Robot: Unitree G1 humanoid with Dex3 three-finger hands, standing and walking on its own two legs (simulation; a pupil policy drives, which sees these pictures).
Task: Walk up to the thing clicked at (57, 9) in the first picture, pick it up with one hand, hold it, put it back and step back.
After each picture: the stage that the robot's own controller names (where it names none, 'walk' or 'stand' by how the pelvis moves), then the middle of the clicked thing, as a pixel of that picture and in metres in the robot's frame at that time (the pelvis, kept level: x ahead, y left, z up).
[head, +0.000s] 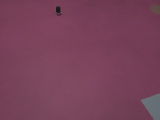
stand; (58, 10) +2.13 +0.33 -0.72
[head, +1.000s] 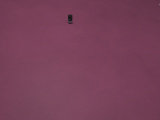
walk; (70, 19) +2.00 +0.12 -0.70
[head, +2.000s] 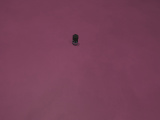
walk; (75, 39) +1.36 +0.00 -0.71
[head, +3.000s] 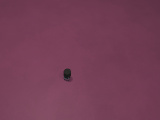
walk; (67, 74) +0.86 +0.08 -0.71
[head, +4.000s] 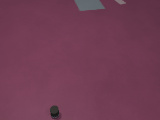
walk; (54, 112) +0.52 +0.15 -0.72
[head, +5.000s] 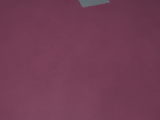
stand; out of the picture +0.35 +0.17 -0.70
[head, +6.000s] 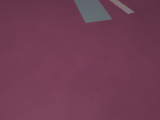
stand; out of the picture +0.32 +0.16 -0.72
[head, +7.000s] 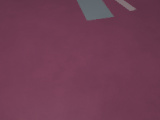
stand; out of the picture +0.33 +0.16 -0.73
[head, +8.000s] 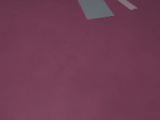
stand; out of the picture +0.32 +0.16 -0.73
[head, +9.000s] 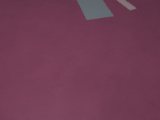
stand; out of the picture +0.32 +0.17 -0.73
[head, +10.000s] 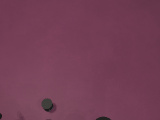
go down; (47, 105) +0.36 +0.16 -0.59
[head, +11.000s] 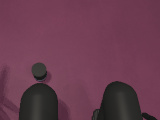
go down; (39, 72) +0.42 +0.17 -0.32
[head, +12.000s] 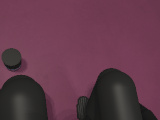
close in; (12, 60) +0.42 +0.19 -0.26
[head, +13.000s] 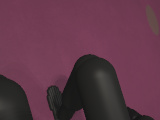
close; out of the picture +0.42 +0.21 -0.23
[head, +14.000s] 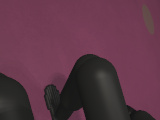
close; out of the picture +0.41 +0.22 -0.23
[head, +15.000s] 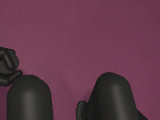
lift; (4, 67) +0.35 +0.23 -0.13
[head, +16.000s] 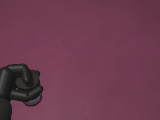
hold; (30, 88) +0.32 +0.17 +0.02
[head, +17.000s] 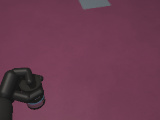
hold; (33, 92) +0.32 +0.17 +0.00
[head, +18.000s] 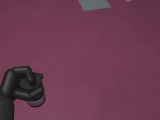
hold; (33, 90) +0.32 +0.17 +0.00
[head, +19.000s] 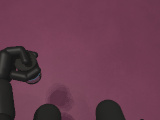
crouch; (29, 69) +0.39 +0.17 -0.08
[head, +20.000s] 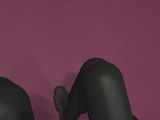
lower; out of the picture +0.43 +0.22 -0.23
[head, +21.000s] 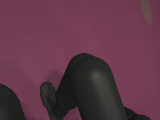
lower; out of the picture +0.44 +0.25 -0.24
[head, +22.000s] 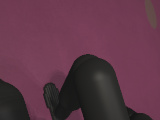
lower; out of the picture +0.44 +0.25 -0.23
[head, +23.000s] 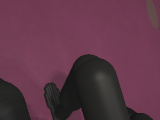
lower; out of the picture +0.43 +0.24 -0.23
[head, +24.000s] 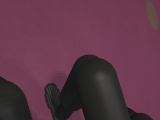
loosen; out of the picture +0.43 +0.24 -0.23
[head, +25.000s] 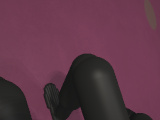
withdraw; out of the picture +0.42 +0.22 -0.23
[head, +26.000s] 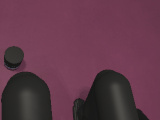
stand; (13, 59) +0.42 +0.19 -0.26
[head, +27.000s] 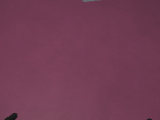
stand; out of the picture +0.35 +0.14 -0.63
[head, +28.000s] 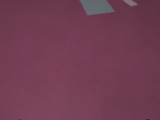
stand; out of the picture +0.35 +0.15 -0.67
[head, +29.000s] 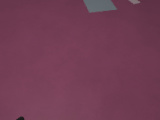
stand; out of the picture +0.35 +0.14 -0.67
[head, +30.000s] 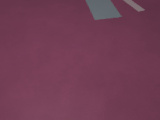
walk; out of the picture +0.37 +0.14 -0.72
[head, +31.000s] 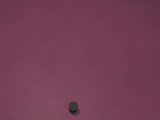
walk; (73, 108) +0.44 +0.05 -0.71
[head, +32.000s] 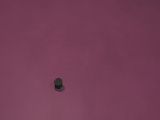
walk; (58, 84) +0.63 +0.11 -0.71
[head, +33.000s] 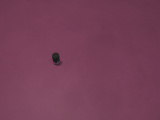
stand; (56, 59) +0.94 +0.26 -0.69
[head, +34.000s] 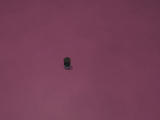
stand; (67, 63) +0.98 +0.14 -0.71
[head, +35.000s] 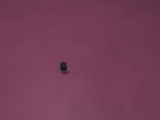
stand; (63, 67) +1.00 +0.17 -0.72
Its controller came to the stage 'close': yes
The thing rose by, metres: 0.72
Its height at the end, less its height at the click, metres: +0.00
